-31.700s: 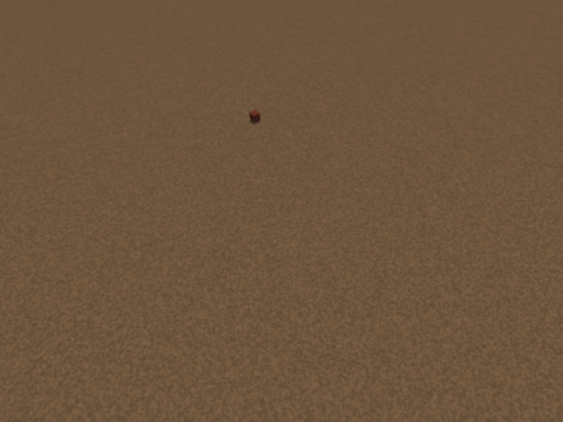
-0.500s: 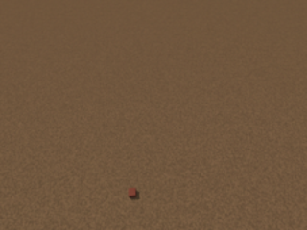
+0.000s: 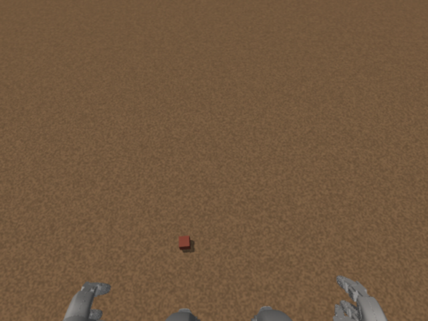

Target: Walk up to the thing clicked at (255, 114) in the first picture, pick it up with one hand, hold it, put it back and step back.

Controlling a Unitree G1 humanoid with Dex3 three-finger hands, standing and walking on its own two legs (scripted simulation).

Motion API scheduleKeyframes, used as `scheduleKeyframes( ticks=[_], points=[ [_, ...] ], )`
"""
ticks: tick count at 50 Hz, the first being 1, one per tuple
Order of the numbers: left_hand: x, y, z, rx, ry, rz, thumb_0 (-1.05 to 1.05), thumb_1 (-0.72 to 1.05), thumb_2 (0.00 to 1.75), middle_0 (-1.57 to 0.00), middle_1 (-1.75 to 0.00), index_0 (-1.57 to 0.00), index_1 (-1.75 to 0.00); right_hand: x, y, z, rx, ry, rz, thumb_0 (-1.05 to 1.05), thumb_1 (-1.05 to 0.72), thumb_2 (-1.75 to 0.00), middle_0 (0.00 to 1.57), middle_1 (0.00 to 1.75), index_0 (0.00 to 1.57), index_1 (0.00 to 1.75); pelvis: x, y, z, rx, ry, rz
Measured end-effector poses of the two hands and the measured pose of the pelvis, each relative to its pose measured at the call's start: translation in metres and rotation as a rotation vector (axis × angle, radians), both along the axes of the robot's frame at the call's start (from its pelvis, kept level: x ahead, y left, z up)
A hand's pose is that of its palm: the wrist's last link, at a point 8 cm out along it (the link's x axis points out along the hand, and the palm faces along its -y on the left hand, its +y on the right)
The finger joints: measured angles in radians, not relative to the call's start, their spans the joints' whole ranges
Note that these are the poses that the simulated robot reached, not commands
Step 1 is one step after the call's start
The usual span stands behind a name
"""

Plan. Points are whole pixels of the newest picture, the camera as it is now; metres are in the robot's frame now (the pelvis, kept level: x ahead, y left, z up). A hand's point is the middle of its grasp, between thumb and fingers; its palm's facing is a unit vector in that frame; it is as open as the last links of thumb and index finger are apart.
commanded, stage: rise first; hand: left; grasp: from above
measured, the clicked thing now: (184, 242) +0.46 +0.16 -0.71
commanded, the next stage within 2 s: none
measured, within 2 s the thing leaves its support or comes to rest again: neither
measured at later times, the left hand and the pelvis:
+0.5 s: hand (127, 300) +0.20 +0.25 -0.30, palm faces -0.41 -0.63 -0.67, open 13.7 cm; pelvis -0.03 +0.00 -0.14, yaw +0 degrees
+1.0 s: hand (151, 263) +0.32 +0.24 -0.47, palm faces -0.47 -0.13 -0.87, open 13.6 cm; pelvis -0.09 +0.00 -0.31, yaw -2 degrees
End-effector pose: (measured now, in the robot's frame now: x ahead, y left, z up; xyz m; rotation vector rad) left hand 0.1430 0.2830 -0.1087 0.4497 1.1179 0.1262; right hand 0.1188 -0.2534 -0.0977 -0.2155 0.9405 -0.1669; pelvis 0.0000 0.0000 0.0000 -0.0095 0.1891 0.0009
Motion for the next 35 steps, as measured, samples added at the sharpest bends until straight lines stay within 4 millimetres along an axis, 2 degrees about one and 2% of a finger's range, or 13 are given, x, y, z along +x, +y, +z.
scheduleKeyframes(
  ticks=[5, 12, 16, 21, 28, 35],
  points=[
    [-0.006, 0.000, -0.019, 0.029, -0.013, -0.053, 0.00, -0.30, 0.93, -0.09, -1.00, -0.09, -0.99, 0.020, 0.005, -0.013, -0.019, -0.054, 0.032, 0.01, -0.79, -0.87, 0.20, 0.30, 0.21, 0.30, -0.001, 0.005, -0.022, -0.007, 0.051, 0.003],
    [-0.009, -0.001, -0.039, 0.091, -0.011, -0.126, 0.00, -0.42, 0.95, -0.06, -1.05, -0.05, -1.04, 0.042, 0.014, -0.033, -0.023, -0.108, 0.074, 0.01, -0.79, -0.86, 0.20, 0.30, 0.21, 0.30, -0.002, 0.007, -0.048, -0.019, 0.118, 0.010],
    [0.002, 0.004, -0.063, 0.152, -0.005, -0.191, 0.00, -0.43, 0.95, -0.05, -1.06, -0.05, -1.05, 0.050, 0.016, -0.051, -0.028, -0.140, 0.106, 0.01, -0.78, -0.86, 0.20, 0.30, 0.21, 0.30, -0.007, 0.006, -0.070, -0.022, 0.173, 0.014],
    [0.032, 0.005, -0.103, 0.230, -0.046, -0.316, 0.00, -0.41, 0.93, -0.03, -1.08, -0.04, -1.06, 0.053, 0.011, -0.091, -0.036, -0.153, 0.134, 0.00, -0.76, -0.86, 0.20, 0.30, 0.21, 0.30, -0.018, 0.005, -0.110, -0.022, 0.252, 0.015],
    [0.082, -0.008, -0.160, 0.345, -0.138, -0.500, 0.00, -0.38, 0.92, -0.04, -1.08, -0.04, -1.05, 0.032, -0.002, -0.165, -0.041, -0.081, 0.115, 0.00, -0.75, -0.86, 0.20, 0.30, 0.21, 0.30, -0.036, 0.003, -0.170, -0.023, 0.339, 0.008],
    [0.120, -0.017, -0.212, 0.458, -0.176, -0.660, 0.00, -0.40, 0.93, -0.04, -1.09, -0.05, -1.06, -0.017, -0.012, -0.239, -0.025, 0.072, 0.080, 0.00, -0.77, -0.87, 0.20, 0.30, 0.21, 0.30, -0.059, 0.001, -0.222, -0.025, 0.395, 0.003]
  ],
)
